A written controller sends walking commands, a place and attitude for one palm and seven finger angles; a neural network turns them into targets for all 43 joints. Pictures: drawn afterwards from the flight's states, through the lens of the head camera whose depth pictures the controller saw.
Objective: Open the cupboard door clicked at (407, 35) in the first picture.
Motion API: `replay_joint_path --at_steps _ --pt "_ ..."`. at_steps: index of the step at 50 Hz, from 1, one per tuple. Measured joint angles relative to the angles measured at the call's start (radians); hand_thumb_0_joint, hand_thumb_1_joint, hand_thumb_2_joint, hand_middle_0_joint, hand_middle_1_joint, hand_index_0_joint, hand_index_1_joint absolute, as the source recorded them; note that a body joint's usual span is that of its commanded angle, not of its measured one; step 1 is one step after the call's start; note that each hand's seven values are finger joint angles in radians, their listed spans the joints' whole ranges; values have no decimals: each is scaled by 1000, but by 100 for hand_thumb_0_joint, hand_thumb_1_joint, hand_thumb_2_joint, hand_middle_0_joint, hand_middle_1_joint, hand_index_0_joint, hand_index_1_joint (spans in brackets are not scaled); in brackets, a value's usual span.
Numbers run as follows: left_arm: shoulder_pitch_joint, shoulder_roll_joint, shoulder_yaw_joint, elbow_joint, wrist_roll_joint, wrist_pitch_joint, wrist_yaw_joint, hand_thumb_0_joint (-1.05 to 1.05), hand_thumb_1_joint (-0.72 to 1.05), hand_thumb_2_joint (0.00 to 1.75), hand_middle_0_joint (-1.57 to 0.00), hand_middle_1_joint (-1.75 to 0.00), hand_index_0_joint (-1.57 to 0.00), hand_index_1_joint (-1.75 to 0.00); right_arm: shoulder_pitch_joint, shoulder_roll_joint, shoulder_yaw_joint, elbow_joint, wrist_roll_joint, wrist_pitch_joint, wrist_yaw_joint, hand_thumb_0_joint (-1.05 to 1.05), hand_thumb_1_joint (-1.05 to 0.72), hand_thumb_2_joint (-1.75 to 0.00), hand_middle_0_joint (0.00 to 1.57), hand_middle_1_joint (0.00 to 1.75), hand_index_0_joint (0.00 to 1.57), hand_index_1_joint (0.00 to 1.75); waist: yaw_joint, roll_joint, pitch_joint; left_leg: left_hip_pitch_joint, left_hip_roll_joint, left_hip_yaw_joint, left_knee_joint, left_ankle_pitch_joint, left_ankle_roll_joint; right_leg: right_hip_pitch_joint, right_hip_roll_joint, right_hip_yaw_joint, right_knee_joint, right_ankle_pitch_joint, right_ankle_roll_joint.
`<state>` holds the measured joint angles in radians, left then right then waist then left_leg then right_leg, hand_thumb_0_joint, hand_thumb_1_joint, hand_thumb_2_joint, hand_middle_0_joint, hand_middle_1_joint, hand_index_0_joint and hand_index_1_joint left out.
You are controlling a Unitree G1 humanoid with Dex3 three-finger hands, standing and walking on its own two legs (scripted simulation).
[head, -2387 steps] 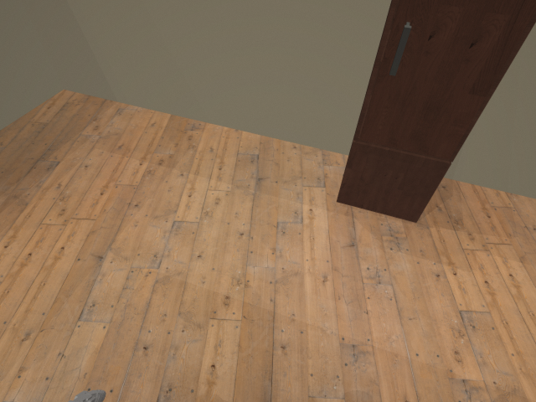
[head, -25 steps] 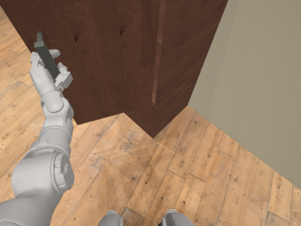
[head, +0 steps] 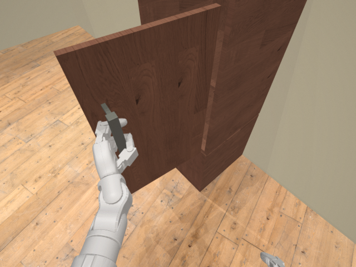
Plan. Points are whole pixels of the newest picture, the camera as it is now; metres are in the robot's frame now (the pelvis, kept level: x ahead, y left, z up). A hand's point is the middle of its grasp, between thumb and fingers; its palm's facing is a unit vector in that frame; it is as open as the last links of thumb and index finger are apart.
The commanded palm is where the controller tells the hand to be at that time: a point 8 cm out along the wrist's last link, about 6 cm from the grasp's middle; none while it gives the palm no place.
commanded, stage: pull the door open along its arc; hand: left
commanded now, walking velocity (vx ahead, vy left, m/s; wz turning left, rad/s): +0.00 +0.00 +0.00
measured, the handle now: (115, 132) +0.41 +0.16 +0.07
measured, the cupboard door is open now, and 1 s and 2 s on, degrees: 83 86 87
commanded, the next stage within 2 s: open thumb and fingers to let go in 0.40 s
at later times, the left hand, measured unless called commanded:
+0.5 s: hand (138, 152) +0.35 +0.10 +0.07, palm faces +0.42 -0.91 -0.01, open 5.9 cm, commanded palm +0.32 +0.14 +0.07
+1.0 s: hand (137, 147) +0.36 +0.11 +0.07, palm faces +0.41 -0.91 +0.02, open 12.2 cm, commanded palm +0.32 +0.15 +0.07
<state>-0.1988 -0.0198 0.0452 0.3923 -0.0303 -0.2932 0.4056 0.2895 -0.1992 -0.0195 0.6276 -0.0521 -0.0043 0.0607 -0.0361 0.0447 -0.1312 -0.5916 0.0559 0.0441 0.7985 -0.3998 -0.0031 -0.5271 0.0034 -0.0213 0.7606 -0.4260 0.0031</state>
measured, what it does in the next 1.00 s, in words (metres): stands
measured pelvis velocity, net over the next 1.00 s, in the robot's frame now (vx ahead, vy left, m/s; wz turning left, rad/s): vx -0.04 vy -0.02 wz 0.03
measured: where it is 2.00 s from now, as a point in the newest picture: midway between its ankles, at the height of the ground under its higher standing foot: outside the picture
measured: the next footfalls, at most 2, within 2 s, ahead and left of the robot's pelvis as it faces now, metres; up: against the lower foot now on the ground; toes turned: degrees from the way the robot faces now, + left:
none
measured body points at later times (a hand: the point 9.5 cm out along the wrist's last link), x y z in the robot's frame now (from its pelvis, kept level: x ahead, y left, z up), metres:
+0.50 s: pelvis -0.02 -0.03 -0.01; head +0.02 -0.04 +0.44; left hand +0.33 +0.15 +0.07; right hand +0.11 -0.24 -0.14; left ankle -0.01 +0.12 -0.71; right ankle -0.03 -0.12 -0.71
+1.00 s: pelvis -0.04 -0.02 +0.00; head +0.00 -0.03 +0.44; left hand +0.34 +0.15 +0.08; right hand +0.06 -0.26 -0.13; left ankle -0.01 +0.12 -0.71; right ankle -0.03 -0.12 -0.71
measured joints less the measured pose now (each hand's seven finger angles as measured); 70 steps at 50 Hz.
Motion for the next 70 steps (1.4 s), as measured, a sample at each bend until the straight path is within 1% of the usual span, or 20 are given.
replay_joint_path --at_steps 2,4,6,8,11,15,19,25,32,35,38,43,49,53,57,60,66,70 --pt "34 -36 -50 -43 26 19 30 2 72 74 -33 -134 -33 -132 -36 8 6 -14 -5 1 -7 0 -91 -90 20 30 20 30 13 -5 6 13 -7 -7 2 -3 0 16 -7 -7 5 -9 1" --pt "41 -63 -86 -60 55 38 66 2 71 76 -33 -134 -33 -132 -74 14 11 -23 -12 5 -16 0 -91 -90 20 30 20 30 24 -10 12 16 -14 -16 9 -5 -1 22 -13 -17 15 -18 0" --pt "22 -74 -105 -51 82 55 98 1 71 77 -33 -134 -33 -132 -110 19 16 -26 -19 11 -28 0 -91 -90 20 30 20 30 33 -13 15 9 -19 -26 19 -6 -3 19 -18 -27 30 -25 -3" --pt "-9 -75 -112 -28 97 65 115 1 71 79 -34 -134 -34 -133 -141 25 18 -23 -24 18 -39 0 -91 -90 20 30 20 30 41 -15 17 -1 -24 -35 30 -6 -6 10 -22 -36 46 -32 -6" --pt "-48 -68 -109 6 88 65 114 1 70 81 -35 -134 -35 -133 -168 32 23 -14 -26 27 -54 0 -91 -90 20 30 20 30 48 -17 20 -14 -26 -47 39 -2 -11 0 -24 -47 60 -36 -11" --pt "-83 -52 -92 45 69 59 89 1 70 82 -36 -135 -35 -134 -162 39 28 -1 -24 35 -64 0 -91 -90 20 30 20 30 51 -14 21 -23 -25 -57 40 7 -18 -9 -22 -56 67 -34 -19" --pt "-97 -35 -70 70 51 52 69 1 70 81 -36 -135 -35 -135 -123 35 31 15 -20 37 -65 0 -91 -90 20 30 20 30 44 -8 22 -23 -21 -59 34 16 -24 -12 -18 -59 67 -29 -26" --pt "-143 -7 -15 145 34 12 57 1 69 82 -37 -135 -35 -135 -59 17 23 64 -20 32 -75 0 -91 -90 20 30 20 30 22 -2 27 -32 -13 -62 29 30 -32 -26 -10 -60 72 -19 -35" --pt "-212 28 49 242 20 -39 47 1 67 82 -38 -134 -36 -134 -1 -16 2 104 -18 13 -77 1 -91 -90 20 30 20 30 -4 2 29 -47 -5 -57 22 50 -35 -50 -2 -54 75 -2 -42" --pt "-233 37 69 274 16 -55 44 1 60 78 -37 -133 -36 -133 18 -26 -4 110 -16 4 -74 1 -91 -90 20 30 20 30 -11 1 25 -49 -2 -51 14 57 -34 -57 1 -49 71 7 -43" --pt "-244 38 81 300 17 -70 42 1 48 73 -37 -131 -36 -131 27 -33 -6 111 -14 -1 -74 1 -91 -90 20 30 20 30 -15 0 25 -47 0 -49 5 64 -30 -56 3 -47 61 15 -42" --pt "-260 35 88 331 23 -91 45 1 20 60 -35 -128 -34 -128 23 -32 -8 104 -14 -9 -72 1 -91 -90 20 30 20 30 -16 -2 24 -49 0 -45 -3 71 -28 -58 4 -43 51 26 -40" --pt "-273 27 84 347 34 -106 46 1 -17 44 -35 -124 -32 -123 0 -18 -1 87 -17 -16 -67 1 -91 -90 20 30 20 30 -11 -7 21 -57 -3 -41 4 69 -24 -66 0 -38 52 27 -33" --pt "-277 21 74 346 38 -108 44 0 -34 37 -34 -119 -30 -117 -17 -7 7 74 -17 -17 -64 1 -91 -90 20 30 20 30 -6 -9 19 -63 -6 -39 13 63 -20 -69 -4 -36 57 24 -27" --pt "-279 15 61 339 43 -103 44 0 -43 33 -36 -108 -28 -106 -29 3 13 63 -18 -16 -61 0 -91 -90 20 30 20 30 1 -10 17 -70 -10 -37 24 56 -15 -73 -8 -34 62 19 -21" --pt "-273 12 46 328 50 -107 43 0 -46 32 -36 -98 -31 -99 -36 8 17 58 -20 -14 -58 0 -91 -90 20 30 20 30 6 -11 18 -76 -14 -37 33 50 -11 -76 -11 -34 68 15 -18" --pt "-255 12 12 290 52 -95 38 -1 -49 31 -42 -84 -37 -83 -40 12 19 56 -19 -8 -54 0 -91 -90 20 30 20 30 13 -12 21 -82 -18 -39 44 43 -6 -77 -16 -35 71 11 -12" --pt "-253 11 -4 274 47 -82 42 -1 -50 30 -47 -76 -42 -75 -41 10 20 59 -17 -4 -55 0 -91 -90 20 30 20 30 16 -11 26 -83 -21 -42 47 41 -3 -74 -18 -38 69 11 -8"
